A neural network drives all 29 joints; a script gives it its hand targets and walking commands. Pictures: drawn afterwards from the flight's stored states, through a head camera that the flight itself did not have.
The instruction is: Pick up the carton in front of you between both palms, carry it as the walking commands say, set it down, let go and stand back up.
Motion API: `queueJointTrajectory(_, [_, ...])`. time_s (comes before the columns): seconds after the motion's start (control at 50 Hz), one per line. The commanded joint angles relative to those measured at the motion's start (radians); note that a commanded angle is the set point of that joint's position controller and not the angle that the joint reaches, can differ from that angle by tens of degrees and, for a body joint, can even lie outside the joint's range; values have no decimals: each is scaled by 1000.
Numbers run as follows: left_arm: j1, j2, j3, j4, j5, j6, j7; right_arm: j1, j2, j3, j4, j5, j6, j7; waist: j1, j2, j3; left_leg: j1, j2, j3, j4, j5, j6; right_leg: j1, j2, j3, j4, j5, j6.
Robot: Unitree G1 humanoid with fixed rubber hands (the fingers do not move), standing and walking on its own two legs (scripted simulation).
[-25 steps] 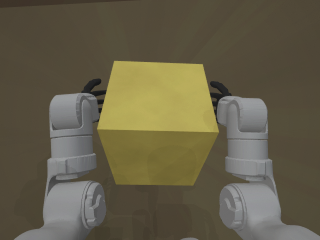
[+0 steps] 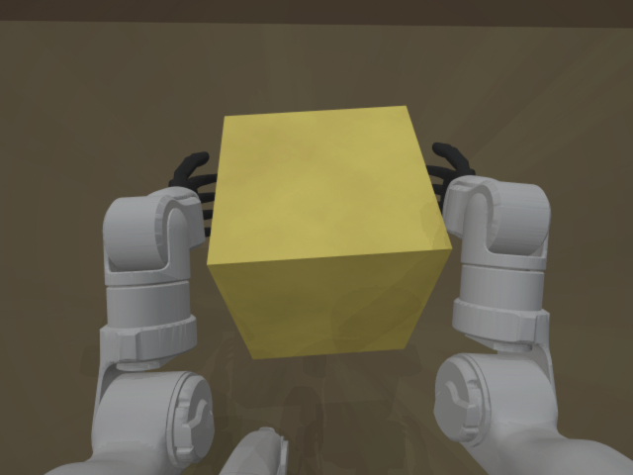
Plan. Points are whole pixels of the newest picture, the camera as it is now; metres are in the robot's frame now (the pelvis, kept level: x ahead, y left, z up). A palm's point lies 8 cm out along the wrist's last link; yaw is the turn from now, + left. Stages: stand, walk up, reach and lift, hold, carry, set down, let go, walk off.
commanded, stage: carry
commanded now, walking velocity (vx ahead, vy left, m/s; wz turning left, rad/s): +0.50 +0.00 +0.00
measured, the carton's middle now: (322, 243) +0.39 +0.03 +0.08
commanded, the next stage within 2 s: none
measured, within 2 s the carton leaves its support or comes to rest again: neither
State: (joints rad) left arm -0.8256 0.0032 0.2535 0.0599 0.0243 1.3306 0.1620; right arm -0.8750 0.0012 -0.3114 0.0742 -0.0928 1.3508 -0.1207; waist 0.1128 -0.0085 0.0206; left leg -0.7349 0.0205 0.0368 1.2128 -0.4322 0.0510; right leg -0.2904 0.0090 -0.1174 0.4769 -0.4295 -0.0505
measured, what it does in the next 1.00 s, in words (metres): climbs: left foot 0.04 m higher, then right foot 0.03 m higher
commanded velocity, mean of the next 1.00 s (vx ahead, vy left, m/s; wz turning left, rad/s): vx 0.16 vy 0.00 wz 0.00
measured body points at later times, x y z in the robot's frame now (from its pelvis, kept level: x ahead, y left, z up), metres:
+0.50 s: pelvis +0.30 +0.02 +0.04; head +0.34 +0.01 +0.48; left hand +0.71 +0.13 +0.21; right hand +0.68 -0.17 +0.21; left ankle +0.23 +0.11 -0.70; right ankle +0.43 -0.07 -0.67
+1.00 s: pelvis +0.47 +0.01 +0.07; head +0.47 +0.01 +0.52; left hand +0.85 +0.17 +0.24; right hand +0.86 -0.14 +0.24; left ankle +0.45 +0.10 -0.66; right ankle +0.44 -0.07 -0.67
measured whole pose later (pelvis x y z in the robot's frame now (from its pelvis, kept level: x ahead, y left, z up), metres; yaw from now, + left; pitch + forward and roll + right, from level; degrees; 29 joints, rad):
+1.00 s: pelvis +0.47 +0.01 +0.07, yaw +0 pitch +2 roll +0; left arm -0.88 0.03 0.26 0.24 0.06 1.34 0.14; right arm -0.87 -0.01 -0.29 0.22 -0.08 1.34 -0.12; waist 0.02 -0.02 -0.07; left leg -0.29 -0.02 0.07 0.59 -0.50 0.05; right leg -0.24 0.00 -0.11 0.54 -0.50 -0.01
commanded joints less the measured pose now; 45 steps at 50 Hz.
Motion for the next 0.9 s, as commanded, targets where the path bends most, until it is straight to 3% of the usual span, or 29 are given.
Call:
queueJointTrajectory(0.0, [-927, -1093, -633, -171, -524, -12, -276, -654, 932, 552, -37, 313, -28, 150, -37, -83, -489, -76, 26, 23, -201, 11, -9, 438, -259, 284, -126, 399, -180])
queueJointTrajectory(0.06, [-852, -1066, -608, -73, -491, 0, -281, -620, 923, 561, 18, 304, -16, 155, -43, -140, -463, 138, -28, 123, -437, 64, 7, 341, -222, 160, -124, 495, -130])
queueJointTrajectory(0.08, [-831, -1065, -600, -39, -478, 2, -285, -627, 930, 564, 35, 312, -14, 160, -75, -161, -478, 266, -68, 167, -483, 66, 19, 300, -222, 126, -75, 622, -113])
queueJointTrajectory(0.1, [-822, -1068, -592, -10, -467, 3, -288, -623, 943, 566, 61, 323, -14, 167, -137, -151, -509, 445, -112, 217, -561, 108, 32, 245, -207, 61, 50, 783, -84])
queueJointTrajectory(0.12, [-816, -1073, -585, 17, -451, 5, -292, -603, 955, 562, 92, 337, -18, 174, -194, -92, -578, 701, -122, 207, -616, 127, 51, 146, -175, -4, 230, 865, -47])
queueJointTrajectory(0.14, [-822, -1068, -572, 33, -438, 6, -295, -597, 970, 564, 99, 354, -24, 183, -242, 35, -675, 959, 60, -92, -674, -52, 114, -65, -146, 6, 464, 597, 0])
queueJointTrajectory(0.16, [-817, -1085, -551, 31, -425, 8, -299, -628, 970, 563, 100, 366, -37, 189, -239, 347, -702, 1092, 307, -665, -835, -31, 277, -354, 20, 42, 710, 50, 37])
queueJointTrajectory(0.18, [-835, -1082, -545, 37, -397, 4, -293, -664, 1016, 578, 72, 397, -39, 199, -225, 286, -624, 1061, 312, -739, -874, 142, 306, -482, 46, 135, 921, -107, 28])
queueJointTrajectory(0.22, [-808, -1070, -520, 31, -366, -7, -271, -780, 1122, 650, -32, 488, -43, 222, -202, 38, -552, 983, 281, -525, -752, 445, 258, -566, -14, 152, 989, -53, 10])
queueJointTrajectory(0.24, [-785, -1060, -502, 23, -345, -11, -258, -837, 1155, 678, -81, 534, -46, 230, -194, 14, -540, 944, 258, -448, -757, 439, 219, -566, -29, 154, 938, -33, 3])
queueJointTrajectory(0.28, [-752, -1041, -483, 4, -305, -17, -233, -890, 1172, 695, -141, 585, -52, 235, -173, 60, -551, 908, 238, -361, -796, 335, 174, -527, -41, 140, 830, -11, -6])
queueJointTrajectory(0.32, [-724, -1012, -481, -8, -275, -23, -215, -893, 1164, 699, -161, 599, -54, 237, -181, 86, -541, 885, 239, -303, -823, 339, 183, -514, -39, 101, 724, -14, 3])
queueJointTrajectory(0.36, [-712, -987, -487, -26, -261, -25, -202, -883, 1146, 698, -170, 599, -50, 236, -184, 101, -514, 841, 231, -217, -836, 435, 178, -461, -40, 74, 530, -12, 16])
queueJointTrajectory(0.42, [-701, -949, -505, -31, -254, -13, -194, -830, 1098, 688, -136, 574, -37, 233, -170, 169, -510, 746, 177, -56, -785, 597, 117, -238, 22, -21, 252, 90, 15])
queueJointTrajectory(0.46, [-689, -935, -512, 0, -264, -4, -200, -785, 1067, 670, -89, 549, -27, 234, -122, 137, -554, 680, 151, 36, -646, 733, 72, 25, 85, -101, 73, 253, 4])
queueJointTrajectory(0.48, [-689, -933, -517, 14, -274, 0, -206, -762, 1042, 657, -61, 533, -22, 234, -93, 103, -601, 587, 122, 74, -544, 724, 28, 236, 56, -74, 23, 318, -17])
queueJointTrajectory(0.5, [-677, -934, -518, 29, -284, 4, -215, -759, 1015, 647, -38, 518, -17, 234, -61, 18, -663, 439, 105, 64, -397, 401, -19, 437, -145, 159, 45, 446, -56])
queueJointTrajectory(0.52, [-700, -917, -517, 61, -289, -3, -218, -774, 1025, 631, -30, 514, -6, 235, -47, -271, -752, 210, -30, 46, -161, -8, -52, 635, -359, 571, 12, 719, -231])
queueJointTrajectory(0.54, [-703, -957, -521, 49, -313, -1, -225, -785, 1021, 629, -4, 496, -1, 235, -44, -244, -711, 133, -65, -26, -29, -216, -49, 605, -373, 609, -10, 833, -276])
queueJointTrajectory(0.58, [-790, -1035, -551, -22, -378, 1, -244, -759, 1046, 595, 24, 470, -4, 227, -46, -80, -626, 43, -36, -60, -6, -192, -30, 560, -317, 447, 46, 939, -225])
queueJointTrajectory(0.6, [-842, -1070, -568, -67, -410, -1, -251, -750, 1056, 580, 21, 456, -6, 220, -53, -56, -604, 52, -6, -74, -95, -156, -26, 524, -299, 391, 39, 955, -194])
queueJointTrajectory(0.64, [-912, -1095, -581, -129, -455, -4, -257, -750, 1055, 555, -8, 431, -11, 202, -66, -72, -614, 150, -19, -41, -328, -158, -36, 502, -252, 295, 20, 944, -144])
queueJointTrajectory(0.68, [-928, -1092, -591, -171, -470, -4, -259, -725, 1029, 545, -30, 402, -15, 181, -71, -108, -645, 274, -44, -6, -492, -145, -40, 469, -238, 237, 15, 889, -138])
queueJointTrajectory(0.72, [-922, -1078, -599, -175, -471, -1, -258, -697, 1000, 546, -37, 374, -17, 168, -81, -132, -665, 430, -61, 30, -644, 19, -21, 389, -229, 188, 34, 755, -117])
queueJointTrajectory(0.76, [-888, -1070, -607, -133, -463, 1, -261, -678, 983, 551, -21, 356, -16, 168, -98, -89, -662, 671, -23, 22, -794, 225, 2, 226, -178, 119, 75, 517, -69])
queueJointTrajectory(0.78, [-869, -1055, -607, -94, -452, 1, -263, -665, 982, 557, 4, 356, -11, 175, -114, -37, -667, 806, 91, -81, -783, 312, 29, 100, -171, 119, 98, 363, -39])
queueJointTrajectory(0.8, [-892, -1064, -609, -90, -455, 7, -269, -671, 962, 558, 16, 352, -18, 178, -114, 99, -654, 823, 185, -182, -681, 610, 92, 45, -117, 91, 96, 268, 10])
queueJointTrajectory(0.82, [-886, -1069, -605, -45, -449, 12, -274, -667, 964, 559, 41, 349, -15, 184, -120, 126, -625, 810, 191, -157, -634, 754, 111, 44, -116, 88, 66, 206, 24])
queueJointTrajectory(0.88, [-844, -1091, -592, 39, -438, 7, -286, -677, 1010, 565, 96, 384, -18, 211, -95, 78, -609, 726, 129, -100, -610, 793, 56, 174, -109, 76, 86, 451, 18])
